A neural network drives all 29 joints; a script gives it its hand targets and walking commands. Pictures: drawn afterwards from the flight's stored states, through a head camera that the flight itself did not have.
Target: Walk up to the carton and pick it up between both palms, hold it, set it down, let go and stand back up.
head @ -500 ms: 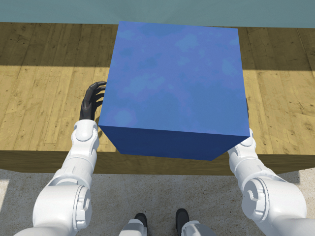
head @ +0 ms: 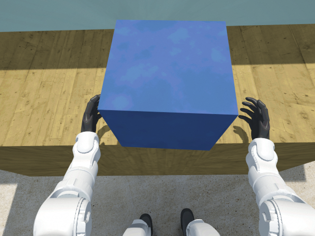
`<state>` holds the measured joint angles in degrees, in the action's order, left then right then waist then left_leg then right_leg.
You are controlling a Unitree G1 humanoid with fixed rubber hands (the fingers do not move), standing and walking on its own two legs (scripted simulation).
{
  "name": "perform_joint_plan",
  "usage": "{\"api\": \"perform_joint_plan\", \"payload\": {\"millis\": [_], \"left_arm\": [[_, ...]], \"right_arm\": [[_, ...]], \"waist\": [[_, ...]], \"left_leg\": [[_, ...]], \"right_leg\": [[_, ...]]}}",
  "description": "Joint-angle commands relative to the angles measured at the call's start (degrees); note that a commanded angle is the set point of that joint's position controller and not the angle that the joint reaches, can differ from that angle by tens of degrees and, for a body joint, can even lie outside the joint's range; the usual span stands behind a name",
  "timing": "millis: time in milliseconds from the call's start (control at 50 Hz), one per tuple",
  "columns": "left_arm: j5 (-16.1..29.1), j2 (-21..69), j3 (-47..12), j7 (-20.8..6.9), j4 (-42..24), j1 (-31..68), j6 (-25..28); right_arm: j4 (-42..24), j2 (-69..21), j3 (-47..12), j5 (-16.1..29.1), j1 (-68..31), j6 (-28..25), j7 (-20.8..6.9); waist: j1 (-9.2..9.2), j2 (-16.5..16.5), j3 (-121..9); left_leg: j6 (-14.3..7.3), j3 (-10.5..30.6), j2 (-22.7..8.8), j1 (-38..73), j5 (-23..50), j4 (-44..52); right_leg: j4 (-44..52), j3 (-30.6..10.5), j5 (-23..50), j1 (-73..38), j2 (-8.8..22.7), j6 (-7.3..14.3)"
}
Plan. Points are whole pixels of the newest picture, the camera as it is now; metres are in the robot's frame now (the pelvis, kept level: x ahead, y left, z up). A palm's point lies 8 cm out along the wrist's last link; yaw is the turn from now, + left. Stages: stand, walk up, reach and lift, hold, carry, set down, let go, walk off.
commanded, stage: set down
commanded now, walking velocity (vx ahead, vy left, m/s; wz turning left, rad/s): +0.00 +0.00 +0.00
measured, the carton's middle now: (167, 91) +0.47 -0.02 -0.01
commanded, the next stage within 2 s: none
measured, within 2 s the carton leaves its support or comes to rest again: neither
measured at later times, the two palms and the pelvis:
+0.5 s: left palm (67, 158) +0.30 +0.24 -0.02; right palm (271, 153) +0.28 -0.25 -0.01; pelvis -0.03 -0.01 +0.00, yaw +0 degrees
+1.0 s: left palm (57, 175) +0.26 +0.24 +0.01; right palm (296, 172) +0.23 -0.27 +0.03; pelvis -0.01 -0.02 +0.01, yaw +0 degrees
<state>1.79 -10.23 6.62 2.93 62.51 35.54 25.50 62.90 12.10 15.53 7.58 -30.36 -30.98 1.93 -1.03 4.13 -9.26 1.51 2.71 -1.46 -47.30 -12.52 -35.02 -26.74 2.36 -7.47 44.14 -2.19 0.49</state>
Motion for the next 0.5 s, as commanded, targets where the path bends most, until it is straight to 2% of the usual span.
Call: {"api": "perform_joint_plan", "payload": {"millis": [0, 20, 40, 60, 80, 100, 120, 160, 180, 200, 220, 240, 260, 280, 300, 320, 340, 360, 380, 400, 420, 440, 460, 480], "left_arm": [[14.0, -13.7, -8.7, -2.0, -11.8, 14.2, 3.4], [15.3, -15.6, -9.1, -2.1, -8.9, 21.5, 3.3], [15.7, -15.6, -9.2, -2.6, -7.8, 17.8, 2.6], [16.0, -16.6, -9.0, -3.1, -4.1, 19.7, 1.9], [14.9, -14.2, -9.4, -3.0, -12.4, 10.6, 1.4], [14.5, -14.7, -9.3, -3.6, -11.6, 10.3, 0.8], [14.3, -15.4, -9.1, -3.7, -14.6, 11.0, 0.3], [14.2, -14.3, -9.2, -4.7, -15.8, 6.9, -1.8], [14.0, -16.0, -8.8, -5.1, -16.6, 9.4, -2.0], [14.1, -15.5, -9.2, -5.0, -21.5, 7.5, -2.0], [13.3, -15.1, -8.3, -5.2, -22.4, 6.6, -2.6], [13.1, -14.1, -9.2, -5.3, -25.4, 3.0, -2.4], [13.5, -13.9, -8.7, -5.7, -30.0, -4.4, -3.3], [13.5, -16.5, -7.7, -5.9, -25.2, 6.5, -3.2], [13.5, -16.2, -8.2, -5.5, -29.0, 4.8, -3.1], [14.3, -16.5, -7.7, -5.4, -29.8, 1.6, -3.3], [15.1, -16.5, -8.4, -5.2, -30.9, 0.2, -3.9], [15.5, -17.5, -8.2, -5.2, -29.0, 2.6, -3.4], [16.1, -17.0, -9.4, -4.8, -32.3, 1.3, -3.3], [15.7, -17.2, -8.8, -4.6, -34.4, -2.0, -2.9], [15.9, -16.2, -8.7, -4.7, -36.4, -7.7, -3.2], [16.4, -18.4, -8.1, -5.3, -35.4, -6.2, -2.9], [16.9, -18.4, -9.2, -4.7, -35.8, -2.3, -2.6], [16.9, -16.8, -8.8, -5.1, -39.6, -12.3, -3.0]], "right_arm": [[-19.1, 17.3, -12.2, 8.3, -14.7, 3.8, -0.7], [-16.8, 18.3, -9.8, 7.4, -20.6, 5.6, -0.7], [-18.2, 17.0, -12.2, 8.1, -18.2, 6.6, -0.5], [-16.9, 16.5, -12.6, 8.7, -19.2, 7.8, -0.5], [-20.4, 16.0, -13.8, 9.7, -12.1, 7.4, -0.2], [-20.3, 15.9, -14.2, 9.4, -11.3, 7.3, 0.2], [-19.2, 16.8, -12.9, 9.0, -11.8, 7.6, 0.2], [-19.3, 16.0, -13.7, 9.4, -6.6, 8.4, 0.8], [-19.4, 15.7, -13.1, 9.3, -9.2, 8.7, 1.1], [-19.1, 16.1, -13.7, 10.4, -7.4, 8.5, 1.1], [-21.0, 15.7, -12.8, 9.7, -6.2, 8.3, 1.0], [-20.2, 14.9, -12.2, 9.4, -2.6, 7.8, 1.1], [-24.0, 15.1, -13.2, 9.9, 4.1, 7.8, 1.1], [-20.1, 15.5, -10.8, 8.8, -5.3, 9.0, 1.0], [-22.2, 14.6, -10.8, 8.7, -4.1, 8.8, 0.8], [-24.6, 15.8, -10.3, 8.7, -1.7, 9.2, 0.7], [-26.6, 15.8, -8.9, 8.9, 0.1, 10.0, 0.1], [-26.7, 14.5, -9.7, 8.5, -2.4, 10.4, 0.1], [-28.2, 15.4, -8.8, 8.2, -0.6, 10.2, 0.0], [-29.5, 14.3, -8.9, 8.6, 3.3, 10.0, -0.2], [-32.3, 12.4, -10.7, 9.3, 7.6, 9.5, -0.1], [-34.2, 11.1, -10.7, 8.2, 6.6, 10.0, 0.5], [-35.7, 12.4, -9.3, 8.2, 3.7, 10.1, 0.0], [-39.0, 10.1, -11.7, 9.1, 12.8, 9.3, 0.4]], "waist": [[-3.44, -8.7, -52.6], [-5.16, -8.6, -50.2], [-4.32, -8.5, -49.4], [-3.32, -8.3, -47.2], [-3.49, -7.3, -49.0], [-3.41, -6.4, -47.8], [-3.84, -4.1, -48.7], [-3.5, -3.6, -44.8], [-3.67, -1.9, -44.2], [-3.73, 0.1, -44.8], [-2.61, 0.4, -44.2], [-3.68, 1.3, -43.1], [-3.27, 1.1, -44.7], [-3.42, 2.6, -40.1], [-3.77, 1.8, -43.6], [-2.75, 2.2, -41.2], [-3.99, 1.5, -40.4], [-2.87, 0.7, -38.7], [-4.03, 1.2, -38.3], [-3.42, 2.4, -38.4], [-2.21, 0.3, -37.9], [-1.91, -0.1, -35.3], [-2.49, -0.2, -37.5], [-1.81, -2.0, -35.6]], "left_leg": [[0.5, -4.3, 2.8, 21.4, 11.2, 1.8], [0.1, -3.9, 2.5, 19.7, 5.5, 2.6], [-0.3, -4.6, 2.9, 20.0, 7.1, 2.1], [-0.6, -4.3, 3.1, 17.1, 2.0, 3.4], [0.0, -3.4, 2.6, 23.6, 7.8, 3.6], [0.2, -3.2, 2.6, 24.4, 8.3, 2.7], [0.9, -3.2, 2.4, 26.0, 10.7, 2.4], [1.3, -2.3, 2.4, 29.3, 9.7, 3.5], [1.2, -2.4, 2.3, 27.9, 9.2, 3.2], [1.6, -1.8, 2.0, 32.0, 9.7, 3.7], [2.5, -1.9, 1.8, 32.6, 10.0, 3.7], [2.8, -1.8, 1.6, 34.1, 10.2, 3.9], [3.1, -1.4, 1.6, 37.0, 14.0, 4.6], [3.2, -2.3, 1.9, 33.9, 8.8, 4.7], [3.1, -2.0, 1.3, 34.5, 8.5, 5.2], [3.0, -1.4, 1.2, 34.5, 6.8, 6.1], [2.4, -1.4, 1.1, 34.5, 5.7, 6.8], [2.1, -1.8, 1.1, 32.1, 2.8, 6.5], [2.3, -1.1, 0.6, 32.0, 1.6, 7.3], [2.1, -0.7, 0.4, 32.0, 0.5, 8.0], [2.1, -1.0, 0.8, 33.8, 2.4, 7.6], [1.6, -2.0, 1.3, 31.8, 0.5, 7.7], [2.0, -1.5, 1.1, 32.0, -0.7, 7.5], [1.5, -1.3, 1.2, 35.3, 2.0, 8.2]], "right_leg": [[-7.7, -1.6, 17.5, -26.6, -0.1, -3.1], [-7.2, -1.8, 11.4, -24.0, 0.3, -3.1], [-7.1, -1.6, 12.9, -24.8, 0.5, -3.1], [-6.6, -2.2, 6.5, -23.1, 0.6, -3.0], [-6.5, -1.9, 12.3, -25.7, 0.1, -2.7], [-6.9, -1.8, 12.2, -25.0, -0.1, -2.6], [-6.8, -0.8, 13.7, -24.4, -0.5, -2.2], [-4.9, -1.0, 10.9, -24.6, -0.5, -2.0], [-4.6, -1.3, 9.6, -23.3, -0.3, -1.6], [-3.6, -0.9, 9.3, -23.0, -0.6, -1.3], [-3.0, -0.5, 8.9, -22.6, -0.9, -1.0], [-2.5, -0.2, 9.3, -22.6, -1.3, -0.8], [-2.3, -0.1, 13.3, -25.8, -1.9, -0.6], [-1.4, -0.2, 6.0, -22.2, -1.5, -0.5], [-1.4, 0.3, 7.0, -23.5, -1.8, -0.4], [-1.3, 0.2, 5.3, -23.4, -1.9, -0.5], [-0.7, -0.1, 4.7, -22.9, -1.7, -0.1], [-0.9, -0.5, 2.2, -23.6, -1.3, -0.4], [-1.0, 0.1, 1.7, -24.1, -1.6, -0.4], [-1.7, -0.4, 2.4, -25.4, -1.5, -0.5], [-0.7, -0.7, 4.8, -27.7, -1.4, -0.5], [-0.3, -1.1, 2.1, -27.5, -0.7, -0.7], [-0.7, -0.5, 0.4, -25.4, -1.1, -0.6], [0.1, -1.1, 3.8, -28.2, -0.8, -1.0]]}}
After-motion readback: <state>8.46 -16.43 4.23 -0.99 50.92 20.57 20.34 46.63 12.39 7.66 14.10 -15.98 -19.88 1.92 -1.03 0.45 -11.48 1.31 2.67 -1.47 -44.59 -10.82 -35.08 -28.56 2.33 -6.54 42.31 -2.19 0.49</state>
